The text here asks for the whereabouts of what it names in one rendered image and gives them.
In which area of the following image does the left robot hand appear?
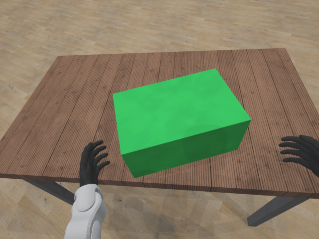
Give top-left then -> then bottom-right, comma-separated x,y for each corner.
79,140 -> 110,187

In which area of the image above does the right robot hand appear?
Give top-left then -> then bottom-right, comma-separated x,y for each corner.
279,135 -> 319,178

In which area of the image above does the table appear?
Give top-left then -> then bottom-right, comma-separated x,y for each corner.
0,48 -> 319,227

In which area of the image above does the carton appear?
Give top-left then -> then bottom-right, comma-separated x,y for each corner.
113,69 -> 251,178

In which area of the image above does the left robot forearm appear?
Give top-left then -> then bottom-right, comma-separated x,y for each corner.
64,184 -> 107,239

